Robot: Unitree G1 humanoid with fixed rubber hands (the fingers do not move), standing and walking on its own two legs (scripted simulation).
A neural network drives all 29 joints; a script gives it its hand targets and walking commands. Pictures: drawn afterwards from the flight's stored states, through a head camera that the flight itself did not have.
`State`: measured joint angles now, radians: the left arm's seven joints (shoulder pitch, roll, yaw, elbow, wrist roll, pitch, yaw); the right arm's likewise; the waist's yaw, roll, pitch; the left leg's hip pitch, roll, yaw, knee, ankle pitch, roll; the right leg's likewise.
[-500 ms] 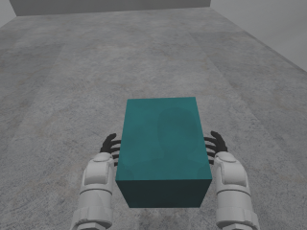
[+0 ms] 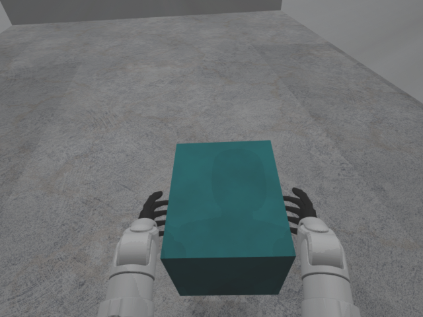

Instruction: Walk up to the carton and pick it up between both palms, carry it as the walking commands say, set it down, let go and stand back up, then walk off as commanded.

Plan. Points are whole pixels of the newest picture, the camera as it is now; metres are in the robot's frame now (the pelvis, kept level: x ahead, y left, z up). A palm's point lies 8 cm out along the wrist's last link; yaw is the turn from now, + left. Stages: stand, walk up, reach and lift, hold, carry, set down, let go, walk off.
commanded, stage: reach and lift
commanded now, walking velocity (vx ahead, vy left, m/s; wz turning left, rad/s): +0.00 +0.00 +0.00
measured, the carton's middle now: (225, 217) +0.36 -0.02 -0.03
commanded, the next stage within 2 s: hold in 0.30 s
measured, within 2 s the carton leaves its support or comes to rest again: neither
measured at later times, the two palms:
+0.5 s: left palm (140, 231) +0.28 +0.15 +0.04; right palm (302, 224) +0.28 -0.16 +0.05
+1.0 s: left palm (142, 232) +0.27 +0.15 +0.04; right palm (305, 229) +0.27 -0.16 +0.05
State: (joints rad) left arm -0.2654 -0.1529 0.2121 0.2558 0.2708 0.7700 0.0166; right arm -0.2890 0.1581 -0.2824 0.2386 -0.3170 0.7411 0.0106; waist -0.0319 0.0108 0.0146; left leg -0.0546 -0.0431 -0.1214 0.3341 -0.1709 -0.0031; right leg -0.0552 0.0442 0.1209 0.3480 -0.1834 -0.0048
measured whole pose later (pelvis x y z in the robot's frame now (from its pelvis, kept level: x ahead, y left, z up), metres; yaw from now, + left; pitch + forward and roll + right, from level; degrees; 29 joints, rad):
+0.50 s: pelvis -0.01 +0.00 +0.00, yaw +0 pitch -7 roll +0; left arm -0.30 -0.14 0.25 0.28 0.29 0.77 -0.01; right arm -0.33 0.17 -0.29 0.28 -0.32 0.74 -0.01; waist -0.01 0.01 0.01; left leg -0.09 -0.04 -0.13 0.38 -0.17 -0.01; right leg -0.08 0.05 0.11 0.38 -0.18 -0.01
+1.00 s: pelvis -0.01 +0.00 -0.01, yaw +1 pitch -4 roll +0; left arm -0.23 -0.15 0.16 0.18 0.26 0.81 0.02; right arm -0.24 0.15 -0.25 0.15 -0.27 0.77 -0.01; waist -0.03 0.02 -0.03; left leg -0.17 -0.05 -0.12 0.45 -0.20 0.00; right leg -0.15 0.05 0.10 0.43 -0.21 0.00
